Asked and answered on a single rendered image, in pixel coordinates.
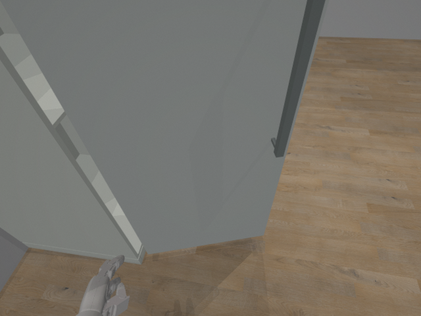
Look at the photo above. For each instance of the fridge door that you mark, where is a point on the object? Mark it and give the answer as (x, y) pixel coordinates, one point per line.
(176, 101)

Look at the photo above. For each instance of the handle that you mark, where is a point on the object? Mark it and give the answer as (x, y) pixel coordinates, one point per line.
(311, 19)

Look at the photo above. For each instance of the left robot hand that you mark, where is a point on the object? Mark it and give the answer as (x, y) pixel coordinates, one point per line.
(97, 296)

